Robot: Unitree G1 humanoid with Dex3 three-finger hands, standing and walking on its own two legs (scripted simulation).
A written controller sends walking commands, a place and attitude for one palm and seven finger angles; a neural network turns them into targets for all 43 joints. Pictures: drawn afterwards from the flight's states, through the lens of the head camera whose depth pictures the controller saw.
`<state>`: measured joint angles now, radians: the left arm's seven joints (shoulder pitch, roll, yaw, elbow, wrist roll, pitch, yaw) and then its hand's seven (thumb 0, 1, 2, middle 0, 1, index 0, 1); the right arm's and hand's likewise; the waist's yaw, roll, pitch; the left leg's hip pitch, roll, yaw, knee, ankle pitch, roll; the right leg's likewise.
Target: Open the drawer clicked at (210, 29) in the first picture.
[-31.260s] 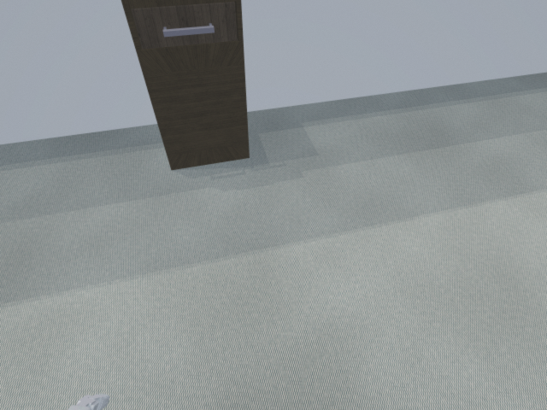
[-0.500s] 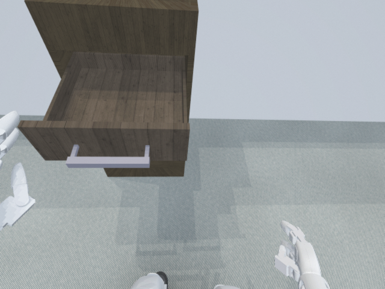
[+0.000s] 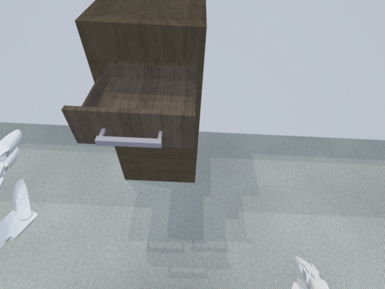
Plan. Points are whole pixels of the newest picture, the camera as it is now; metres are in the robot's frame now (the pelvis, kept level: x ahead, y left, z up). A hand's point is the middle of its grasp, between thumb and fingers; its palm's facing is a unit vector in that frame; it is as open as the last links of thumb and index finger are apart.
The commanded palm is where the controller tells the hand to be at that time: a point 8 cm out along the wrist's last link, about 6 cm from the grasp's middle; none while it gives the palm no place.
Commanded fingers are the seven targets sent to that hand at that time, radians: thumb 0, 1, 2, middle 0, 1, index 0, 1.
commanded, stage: stop stepping back and stand still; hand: left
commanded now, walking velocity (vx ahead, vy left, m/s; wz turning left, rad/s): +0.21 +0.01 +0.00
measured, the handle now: (130, 137) +0.54 +0.21 -0.04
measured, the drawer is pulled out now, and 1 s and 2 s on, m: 0.29 0.29 0.29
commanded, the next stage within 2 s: let the arm hang, fingers relaxed in 0.20 s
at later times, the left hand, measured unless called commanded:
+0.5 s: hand out of the picture +0.13 +0.21 -0.11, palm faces +0.11 -0.95 -0.28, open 7.4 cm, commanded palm none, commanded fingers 0.00 0.90 0.90 -0.20 -0.30 -0.20 -0.30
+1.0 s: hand out of the picture -0.06 +0.18 -0.16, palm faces +0.07 -0.98 -0.20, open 7.4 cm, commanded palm none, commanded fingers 0.00 0.90 0.90 -0.20 -0.30 -0.20 -0.30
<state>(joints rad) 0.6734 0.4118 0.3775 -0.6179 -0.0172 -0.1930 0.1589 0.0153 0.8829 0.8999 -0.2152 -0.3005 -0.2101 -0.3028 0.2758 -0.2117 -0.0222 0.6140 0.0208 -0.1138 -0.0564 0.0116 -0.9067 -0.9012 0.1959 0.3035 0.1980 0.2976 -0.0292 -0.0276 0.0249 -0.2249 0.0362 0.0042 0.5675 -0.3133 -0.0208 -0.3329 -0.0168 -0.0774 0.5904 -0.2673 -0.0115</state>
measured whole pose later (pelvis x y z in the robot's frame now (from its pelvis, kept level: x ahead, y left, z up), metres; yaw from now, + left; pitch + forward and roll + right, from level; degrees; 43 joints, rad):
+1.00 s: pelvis -0.02 +0.01 +0.01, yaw +1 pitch -3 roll +0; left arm 0.31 0.14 0.02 1.15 0.01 0.02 0.03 0.00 0.91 0.90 -0.20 -0.30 -0.20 -0.30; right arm 0.33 -0.10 0.00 1.10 -0.01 0.02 -0.04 0.00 -0.91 -0.90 0.20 0.30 0.20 0.30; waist 0.01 0.02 0.09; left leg -0.18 0.02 0.04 0.43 -0.20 0.01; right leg -0.18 0.01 -0.06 0.41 -0.18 -0.02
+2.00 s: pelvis -0.01 +0.01 +0.01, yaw +0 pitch -3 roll +0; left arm 0.27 0.11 0.02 1.14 0.01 0.00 0.03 0.00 0.90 0.90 -0.20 -0.30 -0.20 -0.30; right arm 0.30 -0.09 -0.02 1.12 -0.01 0.01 -0.04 0.00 -0.91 -0.90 0.19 0.30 0.20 0.30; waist 0.00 0.01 0.08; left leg -0.16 0.02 0.06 0.41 -0.21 0.00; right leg -0.18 0.01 -0.04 0.42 -0.19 -0.03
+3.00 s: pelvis +0.00 +0.00 +0.00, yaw +6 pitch -3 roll -1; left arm 0.23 0.14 0.07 1.08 0.02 0.03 0.03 0.00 0.90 0.90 -0.20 -0.30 -0.20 -0.30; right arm 0.28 -0.12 -0.05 1.09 -0.01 0.05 -0.04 0.00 -0.91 -0.90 0.20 0.30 0.20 0.30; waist -0.01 0.01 0.10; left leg -0.24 0.01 -0.04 0.58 -0.29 -0.01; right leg -0.20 -0.01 -0.14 0.54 -0.29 -0.04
